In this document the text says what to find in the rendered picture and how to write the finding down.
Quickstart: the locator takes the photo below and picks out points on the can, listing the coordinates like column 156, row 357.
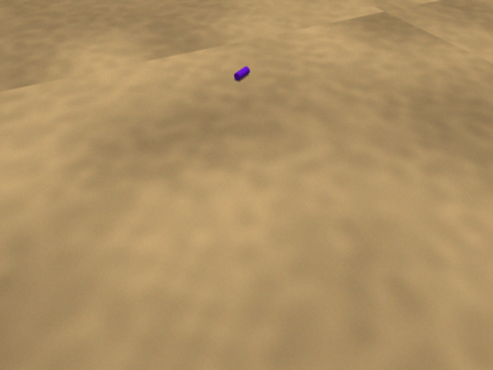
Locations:
column 243, row 72

